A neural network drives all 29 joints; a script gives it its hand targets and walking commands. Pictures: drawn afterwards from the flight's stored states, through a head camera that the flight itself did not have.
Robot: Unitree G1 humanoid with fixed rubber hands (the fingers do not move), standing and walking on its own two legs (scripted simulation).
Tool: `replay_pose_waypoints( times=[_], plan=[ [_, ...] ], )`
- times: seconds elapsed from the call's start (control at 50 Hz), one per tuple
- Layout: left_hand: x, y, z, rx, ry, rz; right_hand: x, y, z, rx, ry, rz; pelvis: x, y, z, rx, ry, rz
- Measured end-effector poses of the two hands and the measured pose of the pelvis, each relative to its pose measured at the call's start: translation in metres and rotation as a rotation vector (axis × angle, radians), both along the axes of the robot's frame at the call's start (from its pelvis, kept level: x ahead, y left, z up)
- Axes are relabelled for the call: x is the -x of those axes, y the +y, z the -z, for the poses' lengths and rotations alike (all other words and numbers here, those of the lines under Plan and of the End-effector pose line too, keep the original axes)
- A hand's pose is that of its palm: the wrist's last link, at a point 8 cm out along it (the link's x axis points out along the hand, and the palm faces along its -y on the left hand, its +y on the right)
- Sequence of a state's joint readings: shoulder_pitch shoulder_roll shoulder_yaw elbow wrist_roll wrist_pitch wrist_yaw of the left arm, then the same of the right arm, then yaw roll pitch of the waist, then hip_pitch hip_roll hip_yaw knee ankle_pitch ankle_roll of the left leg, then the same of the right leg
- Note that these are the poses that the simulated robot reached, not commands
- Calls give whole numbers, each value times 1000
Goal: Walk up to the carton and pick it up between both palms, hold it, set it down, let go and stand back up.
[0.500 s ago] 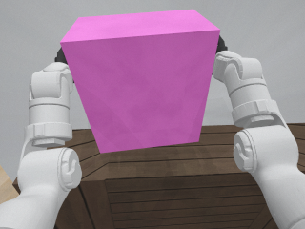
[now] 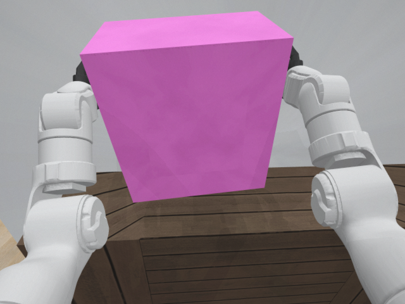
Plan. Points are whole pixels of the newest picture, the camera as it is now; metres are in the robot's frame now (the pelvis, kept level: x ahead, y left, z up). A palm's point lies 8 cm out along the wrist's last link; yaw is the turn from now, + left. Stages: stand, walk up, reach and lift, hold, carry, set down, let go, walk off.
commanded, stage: hold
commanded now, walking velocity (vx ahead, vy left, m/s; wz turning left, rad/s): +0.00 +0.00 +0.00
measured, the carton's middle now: (191, 112) +0.38 +0.01 +0.26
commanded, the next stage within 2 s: none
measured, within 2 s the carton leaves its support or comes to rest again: neither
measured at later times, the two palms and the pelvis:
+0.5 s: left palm (85, 94) +0.37 +0.19 +0.31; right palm (289, 79) +0.38 -0.17 +0.33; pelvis +0.00 +0.00 +0.00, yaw +0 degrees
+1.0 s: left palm (85, 93) +0.37 +0.19 +0.31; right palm (290, 77) +0.38 -0.17 +0.33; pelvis +0.00 +0.00 +0.00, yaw +0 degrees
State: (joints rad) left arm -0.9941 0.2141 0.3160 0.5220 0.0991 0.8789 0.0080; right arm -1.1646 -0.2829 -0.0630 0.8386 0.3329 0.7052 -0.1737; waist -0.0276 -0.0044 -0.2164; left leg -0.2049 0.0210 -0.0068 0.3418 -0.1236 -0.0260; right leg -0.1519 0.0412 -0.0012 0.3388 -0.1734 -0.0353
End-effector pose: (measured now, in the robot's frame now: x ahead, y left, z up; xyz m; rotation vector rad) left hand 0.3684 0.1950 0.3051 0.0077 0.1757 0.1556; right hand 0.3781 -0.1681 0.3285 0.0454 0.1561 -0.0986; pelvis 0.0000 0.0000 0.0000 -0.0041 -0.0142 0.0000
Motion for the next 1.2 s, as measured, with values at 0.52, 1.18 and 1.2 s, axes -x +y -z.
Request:
replay_pose_waypoints(
  times=[0.52,1.18,1.2],
  plan=[
    [1,0,-1,1,1,0,1,0,-1,-1,4,1,0,0,0,0,0,0],
    [1,0,-2,1,-1,0,0,0,-4,2,7,1,0,0,0,0,0,-1],
    [1,0,-2,1,-1,0,0,0,-4,2,7,1,0,0,0,0,0,-1]
  ],
)
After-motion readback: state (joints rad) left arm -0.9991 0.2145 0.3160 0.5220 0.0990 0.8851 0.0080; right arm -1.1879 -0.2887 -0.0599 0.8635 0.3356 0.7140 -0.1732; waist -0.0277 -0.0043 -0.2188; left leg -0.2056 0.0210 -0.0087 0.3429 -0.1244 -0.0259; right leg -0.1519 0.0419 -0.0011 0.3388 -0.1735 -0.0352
